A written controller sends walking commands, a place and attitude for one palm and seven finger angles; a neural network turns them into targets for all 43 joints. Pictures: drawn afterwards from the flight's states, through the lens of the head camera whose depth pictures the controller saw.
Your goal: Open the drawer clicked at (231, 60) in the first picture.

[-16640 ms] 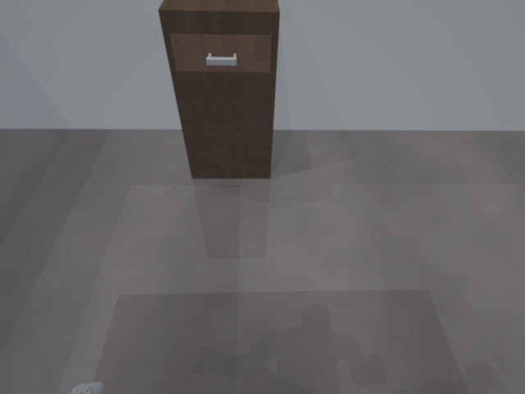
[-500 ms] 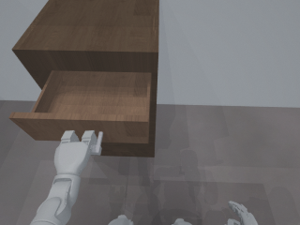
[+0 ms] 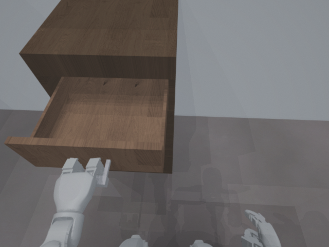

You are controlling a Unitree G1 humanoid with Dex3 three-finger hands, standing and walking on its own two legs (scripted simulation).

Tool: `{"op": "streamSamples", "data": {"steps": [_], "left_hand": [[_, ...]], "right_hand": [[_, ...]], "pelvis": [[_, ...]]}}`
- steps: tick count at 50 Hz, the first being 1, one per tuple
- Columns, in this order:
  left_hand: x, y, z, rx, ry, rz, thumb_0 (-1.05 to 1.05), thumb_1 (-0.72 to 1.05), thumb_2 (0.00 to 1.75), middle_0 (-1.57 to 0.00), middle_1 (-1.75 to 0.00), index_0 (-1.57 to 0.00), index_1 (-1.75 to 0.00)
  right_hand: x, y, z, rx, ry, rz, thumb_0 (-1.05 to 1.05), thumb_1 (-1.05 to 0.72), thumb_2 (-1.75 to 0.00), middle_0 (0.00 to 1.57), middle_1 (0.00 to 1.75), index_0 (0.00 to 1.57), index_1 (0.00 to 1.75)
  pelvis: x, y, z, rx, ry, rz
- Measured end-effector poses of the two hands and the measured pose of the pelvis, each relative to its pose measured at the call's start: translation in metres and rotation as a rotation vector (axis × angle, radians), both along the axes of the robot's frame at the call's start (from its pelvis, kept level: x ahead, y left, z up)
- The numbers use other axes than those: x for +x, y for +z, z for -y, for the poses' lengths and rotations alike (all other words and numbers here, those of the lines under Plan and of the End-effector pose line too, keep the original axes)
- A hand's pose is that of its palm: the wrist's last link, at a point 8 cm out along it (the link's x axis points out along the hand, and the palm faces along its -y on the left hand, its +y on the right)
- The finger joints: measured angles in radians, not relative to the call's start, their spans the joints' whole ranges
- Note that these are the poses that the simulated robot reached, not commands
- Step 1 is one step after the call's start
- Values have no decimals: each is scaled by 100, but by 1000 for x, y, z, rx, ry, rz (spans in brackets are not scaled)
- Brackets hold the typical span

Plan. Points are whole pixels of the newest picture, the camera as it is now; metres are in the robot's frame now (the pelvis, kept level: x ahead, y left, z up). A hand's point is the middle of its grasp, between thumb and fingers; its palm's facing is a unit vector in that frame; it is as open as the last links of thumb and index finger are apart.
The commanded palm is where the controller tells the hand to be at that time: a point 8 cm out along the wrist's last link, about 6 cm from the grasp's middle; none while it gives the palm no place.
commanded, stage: pull the drawer open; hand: left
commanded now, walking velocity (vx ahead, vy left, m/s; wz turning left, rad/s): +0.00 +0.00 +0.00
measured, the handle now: (87, 171) +0.30 +0.22 -0.02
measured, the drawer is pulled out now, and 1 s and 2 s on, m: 0.23 0.30 0.30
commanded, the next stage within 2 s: open the thumb to release the handle in 0.68 s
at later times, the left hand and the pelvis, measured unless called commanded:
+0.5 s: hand (79, 220) +0.19 +0.21 -0.04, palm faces -0.04 -0.10 -0.99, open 5.6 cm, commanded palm +0.15 +0.24 +0.01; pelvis +0.00 -0.01 -0.01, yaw +0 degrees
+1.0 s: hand (79, 221) +0.19 +0.21 -0.04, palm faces +0.01 -0.09 -1.00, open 6.5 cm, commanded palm +0.17 +0.21 +0.01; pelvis -0.01 -0.01 -0.02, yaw +1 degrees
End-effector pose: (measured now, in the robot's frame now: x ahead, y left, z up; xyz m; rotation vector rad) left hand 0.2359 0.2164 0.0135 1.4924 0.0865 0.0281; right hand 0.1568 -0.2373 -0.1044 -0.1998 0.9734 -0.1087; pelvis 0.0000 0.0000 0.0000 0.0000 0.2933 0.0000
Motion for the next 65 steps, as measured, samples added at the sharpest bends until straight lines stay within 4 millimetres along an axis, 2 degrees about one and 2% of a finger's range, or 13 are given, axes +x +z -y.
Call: {"op": "streamSamples", "data": {"steps": [6,16,27,39,45,52,65], "left_hand": [[-12,1,0,-11,8,-8,5,73,81,-30,-134,-42,-135],[-44,1,-1,-18,8,-8,5,73,80,-29,-134,-42,-135],[-66,1,-1,-18,10,-15,5,73,79,-29,-134,-42,-135],[-69,3,-2,-21,-3,-28,4,72,76,-30,-134,-42,-135],[-67,1,0,-9,24,27,3,70,78,-34,-134,-42,-134],[-66,1,3,-11,67,27,1,47,71,-35,-132,-40,-131],[-73,3,3,-14,67,18,1,-27,40,-31,-124,-34,-123]], "right_hand": [[5,1,2,4,7,14,1,-90,-90,21,30,20,30],[19,-2,5,-2,48,27,1,-91,-90,21,30,20,30],[37,-8,-3,19,89,56,1,-91,-90,20,30,20,30],[37,-10,-1,31,84,66,1,-90,-90,21,30,20,30],[30,-23,5,2,106,36,1,-91,-90,21,30,20,30],[17,-24,3,17,94,23,1,-91,-90,20,30,20,30],[5,-11,5,12,94,58,1,-90,-90,21,30,20,30]], "pelvis": [[3,-1,2,4,-6,-3],[6,-7,6,9,-5,-15],[3,-13,12,18,-3,-21],[3,-17,15,20,-9,-31],[-2,-23,13,14,15,-43],[-7,-20,15,16,20,-20],[-18,-15,17,10,27,10]]}}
